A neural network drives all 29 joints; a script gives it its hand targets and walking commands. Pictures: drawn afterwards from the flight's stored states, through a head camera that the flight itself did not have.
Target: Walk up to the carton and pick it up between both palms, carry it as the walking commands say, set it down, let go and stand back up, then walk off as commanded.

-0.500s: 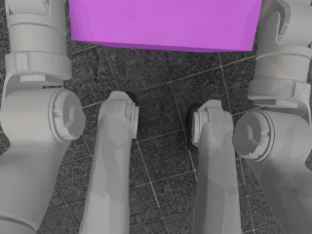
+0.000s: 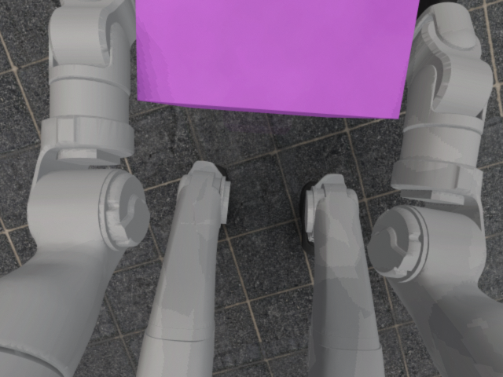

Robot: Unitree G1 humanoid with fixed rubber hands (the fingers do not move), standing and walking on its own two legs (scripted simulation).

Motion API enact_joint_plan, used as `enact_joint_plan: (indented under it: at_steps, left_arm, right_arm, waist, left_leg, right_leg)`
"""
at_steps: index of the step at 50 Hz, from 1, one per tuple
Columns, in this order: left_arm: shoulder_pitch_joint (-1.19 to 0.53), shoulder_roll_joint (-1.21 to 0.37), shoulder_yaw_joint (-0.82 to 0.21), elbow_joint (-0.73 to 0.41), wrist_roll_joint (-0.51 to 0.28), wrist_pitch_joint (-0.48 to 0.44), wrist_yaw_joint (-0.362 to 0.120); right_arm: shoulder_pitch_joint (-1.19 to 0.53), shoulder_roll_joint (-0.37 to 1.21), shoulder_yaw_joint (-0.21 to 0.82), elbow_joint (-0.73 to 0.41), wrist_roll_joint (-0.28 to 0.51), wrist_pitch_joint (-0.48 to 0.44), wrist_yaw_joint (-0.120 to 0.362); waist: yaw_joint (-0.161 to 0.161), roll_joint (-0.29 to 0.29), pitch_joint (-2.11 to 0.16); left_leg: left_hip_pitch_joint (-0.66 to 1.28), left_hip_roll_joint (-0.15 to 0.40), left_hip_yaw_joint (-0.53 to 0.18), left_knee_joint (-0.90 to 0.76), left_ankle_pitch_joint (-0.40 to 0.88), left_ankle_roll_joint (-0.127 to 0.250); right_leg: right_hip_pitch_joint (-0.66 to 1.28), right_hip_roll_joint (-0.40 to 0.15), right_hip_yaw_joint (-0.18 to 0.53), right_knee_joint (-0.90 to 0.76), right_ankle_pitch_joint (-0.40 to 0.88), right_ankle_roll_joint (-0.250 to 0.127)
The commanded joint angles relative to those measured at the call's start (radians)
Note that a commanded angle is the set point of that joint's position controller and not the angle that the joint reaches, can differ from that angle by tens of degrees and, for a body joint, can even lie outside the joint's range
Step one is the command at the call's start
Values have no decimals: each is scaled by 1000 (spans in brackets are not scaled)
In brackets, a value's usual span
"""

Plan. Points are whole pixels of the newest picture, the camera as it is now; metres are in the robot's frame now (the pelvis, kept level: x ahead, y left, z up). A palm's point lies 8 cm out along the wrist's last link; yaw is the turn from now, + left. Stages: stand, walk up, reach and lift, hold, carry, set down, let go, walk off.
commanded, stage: reach and lift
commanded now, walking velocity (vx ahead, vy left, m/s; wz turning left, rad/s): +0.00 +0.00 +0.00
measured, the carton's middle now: out of the picture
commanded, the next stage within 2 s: none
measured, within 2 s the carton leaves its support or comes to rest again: neither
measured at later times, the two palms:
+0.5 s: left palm out of the picture +0.52 +0.19 -0.01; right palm (466, 9) +0.51 -0.15 -0.02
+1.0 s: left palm out of the picture +0.49 +0.20 +0.06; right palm out of the picture +0.48 -0.14 +0.05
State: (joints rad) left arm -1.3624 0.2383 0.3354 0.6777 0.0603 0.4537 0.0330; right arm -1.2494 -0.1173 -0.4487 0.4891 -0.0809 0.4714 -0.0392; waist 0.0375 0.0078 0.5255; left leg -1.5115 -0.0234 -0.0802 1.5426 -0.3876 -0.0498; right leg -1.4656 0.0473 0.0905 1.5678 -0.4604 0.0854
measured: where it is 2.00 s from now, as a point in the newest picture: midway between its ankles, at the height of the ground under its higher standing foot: (262, 223)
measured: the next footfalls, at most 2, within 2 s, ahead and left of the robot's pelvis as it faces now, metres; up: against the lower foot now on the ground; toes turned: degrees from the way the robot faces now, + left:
none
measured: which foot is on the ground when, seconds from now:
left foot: down 0.00-1.00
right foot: down 0.00-1.00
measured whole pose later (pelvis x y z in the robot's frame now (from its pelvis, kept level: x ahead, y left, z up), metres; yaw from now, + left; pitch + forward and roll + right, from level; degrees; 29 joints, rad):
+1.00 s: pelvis +0.02 +0.01 +0.11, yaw +1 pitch +9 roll -2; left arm -1.04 0.16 0.25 0.56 0.08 0.49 0.03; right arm -0.91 -0.01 -0.42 0.41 -0.11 0.45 -0.02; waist 0.03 0.01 0.52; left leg -0.95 -0.02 -0.10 1.10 -0.30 -0.03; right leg -0.89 0.02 0.06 1.09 -0.36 0.06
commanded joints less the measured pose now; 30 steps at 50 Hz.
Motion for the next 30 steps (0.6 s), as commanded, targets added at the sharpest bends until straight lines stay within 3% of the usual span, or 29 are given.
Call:
enact_joint_plan:
  at_steps: [1, 2, 4, 5, 6, 7, 8, 9, 10, 11, 12, 13, 14, 15, 16, 17, 18, 19, 20, 21, 22, 23, 24, 25, 26, 27, 28, 29, 30]
  left_arm:
    - [-574, -1119, -513, -149, -174, -8, -301]
    - [-653, -1110, -528, -211, -196, -12, -308]
    - [-684, -1085, -697, -471, -275, -20, -300]
    - [-780, -1057, -693, -469, -280, -29, -298]
    - [-701, -1073, -726, -521, -292, -11, -287]
    - [-675, -1043, -666, -419, -255, -10, -292]
    - [-771, -999, -674, -503, -268, -27, -289]
    - [-639, -1078, -701, -488, -276, -16, -275]
    - [-725, -1062, -652, -359, -248, -16, -268]
    - [-710, -1041, -657, -422, -230, -32, -270]
    - [-708, -1064, -641, -383, -200, -29, -277]
    - [-661, -1102, -670, -405, -236, -41, -281]
    - [-594, -1088, -662, -332, -208, -38, -285]
    - [-517, -1117, -666, -288, -223, -33, -284]
    - [-550, -1117, -655, -337, -238, -45, -286]
    - [-447, -1152, -601, -217, -211, -33, -294]
    - [-435, -1204, -580, -136, -193, -18, -294]
    - [-467, -1170, -595, -199, -200, -48, -303]
    - [-455, -1152, -538, -195, -176, -40, -309]
    - [-372, -1166, -545, -176, -188, -40, -310]
    - [-446, -1124, -520, -205, -164, -54, -318]
    - [-446, -1165, -525, -176, -159, -54, -316]
    - [-402, -1209, -585, -221, -171, -50, -317]
    - [-466, -1161, -602, -292, -194, -62, -319]
    - [-514, -1135, -620, -328, -190, -58, -325]
    - [-474, -1161, -651, -325, -216, -48, -321]
    - [-429, -1152, -641, -300, -197, -52, -319]
    - [-438, -1152, -674, -304, -224, -40, -318]
    - [-444, -1175, -661, -325, -190, -37, -314]
  right_arm:
    - [-831, 1023, 762, -118, 183, -20, 280]
    - [-815, 1029, 726, -95, 165, -5, 282]
    - [-806, 1071, 885, -329, 285, -14, 264]
    - [-798, 1027, 836, -255, 256, -14, 255]
    - [-746, 1040, 879, -339, 306, -10, 246]
    - [-727, 1005, 796, -239, 248, -14, 239]
    - [-728, 1007, 766, -221, 262, -19, 233]
    - [-719, 1034, 823, -310, 294, -29, 225]
    - [-781, 942, 719, -171, 243, -27, 230]
    - [-721, 1039, 742, -147, 252, -42, 241]
    - [-705, 963, 693, -118, 208, -46, 246]
    - [-653, 1010, 761, -169, 237, -45, 239]
    - [-683, 1009, 743, -198, 228, -60, 242]
    - [-724, 1026, 801, -233, 264, -61, 244]
    - [-777, 1039, 833, -265, 281, -64, 243]
    - [-775, 975, 771, -251, 231, -78, 236]
    - [-776, 966, 753, -233, 205, -82, 242]
    - [-714, 1020, 786, -194, 209, -72, 239]
    - [-726, 1044, 788, -185, 194, -64, 237]
    - [-722, 1054, 839, -235, 219, -62, 239]
    - [-698, 1061, 807, -190, 175, -51, 246]
    - [-707, 1027, 782, -158, 180, -59, 252]
    - [-613, 1092, 806, -159, 172, -61, 257]
    - [-671, 1071, 824, -151, 201, -54, 265]
    - [-661, 1102, 841, -229, 199, -62, 264]
    - [-699, 1083, 899, -306, 243, -66, 264]
    - [-631, 1103, 880, -244, 215, -54, 254]
    - [-687, 1064, 894, -302, 243, -62, 254]
    - [-657, 1015, 821, -269, 195, -70, 263]
  waist:
    - [23, -124, -2341]
    - [10, -124, -2412]
    - [47, -66, -2761]
    - [26, -25, -2696]
    - [27, 4, -2755]
    - [28, -5, -2562]
    - [4, 50, -2485]
    - [55, 100, -2587]
    - [-22, 106, -2304]
    - [20, 62, -2283]
    - [-49, 116, -2248]
    - [-3, 88, -2327]
    - [-16, 81, -2307]
    - [39, 76, -2321]
    - [61, 40, -2375]
    - [-12, 16, -2287]
    - [-31, 38, -2252]
    - [34, 31, -2257]
    - [19, -76, -2238]
    - [81, -82, -2272]
    - [55, -97, -2255]
    - [14, -68, -2195]
    - [12, -75, -2246]
    - [58, -60, -2248]
    - [37, -96, -2329]
    - [51, -89, -2422]
    - [51, -86, -2357]
    - [35, -71, -2356]
    - [16, -42, -2373]
  left_leg:
    - [726, -133, 152, -186, 160, 47]
    - [747, -127, 151, -193, 161, 28]
    - [942, -151, 165, -191, 424, 10]
    - [913, -134, 151, -156, 377, 13]
    - [1009, -146, 169, -176, 459, 10]
    - [918, -140, 150, -195, 387, 10]
    - [923, -136, 150, -203, 339, 23]
    - [1043, -139, 164, -216, 394, 26]
    - [888, -134, 150, -233, 223, 33]
    - [865, -128, 147, -244, 197, 38]
    - [879, -121, 155, -247, 162, 27]
    - [940, -122, 159, -256, 240, 22]
    - [947, -130, 149, -276, 240, 21]
    - [952, -136, 168, -283, 255, 18]
    - [965, -127, 151, -275, 285, 38]
    - [935, -126, 135, -282, 273, 32]
    - [928, -124, 131, -293, 208, 22]
    - [884, -134, 142, -310, 201, 34]
    - [838, -134, 134, -326, 196, 55]
    - [862, -140, 135, -324, 215, 59]
    - [793, -146, 152, -321, 179, 51]
    - [792, -126, 126, -331, 194, 45]
    - [889, -137, 116, -359, 232, 42]
    - [898, -139, 121, -356, 254, 48]
    - [888, -130, 130, -330, 276, 38]
    - [950, -132, 120, -344, 296, 40]
    - [948, -136, 134, -377, 290, 49]
    - [1023, -139, 111, -380, 322, 53]
    - [1049, -123, 94, -388, 289, 31]
  right_leg:
    - [529, 123, -173, -228, 127, -25]
    - [567, 129, -191, -239, 121, -39]
    - [817, 138, -161, -219, 423, -28]
    - [717, 134, -145, -203, 359, -43]
    - [793, 139, -132, -232, 440, -41]
    - [698, 138, -142, -237, 363, -50]
    - [641, 132, -128, -260, 319, -53]
    - [748, 121, -118, -272, 359, -62]
    - [520, 119, -132, -290, 185, -65]
    - [580, 114, -118, -304, 168, -59]
    - [525, 122, -139, -305, 144, -65]
    - [636, 118, -109, -345, 210, -65]
    - [610, 131, -132, -335, 217, -55]
    - [666, 123, -113, -347, 229, -48]
    - [711, 120, -99, -350, 251, -46]
    - [660, 121, -118, -361, 238, -44]
    - [633, 125, -137, -360, 159, -56]
    - [704, 117, -105, -386, 177, -47]
    - [720, 121, -123, -394, 182, -22]
    - [812, 119, -93, -394, 183, -30]
    - [789, 125, -101, -395, 200, -25]
    - [719, 119, -114, -396, 181, -41]
    - [764, 131, -117, -415, 211, -40]
    - [739, 115, -111, -403, 214, -38]
    - [805, 126, -112, -417, 259, -34]
    - [892, 131, -100, -416, 288, -38]
    - [875, 129, -108, -440, 307, -26]
    - [838, 129, -117, -425, 302, -28]
    - [781, 135, -131, -440, 233, -46]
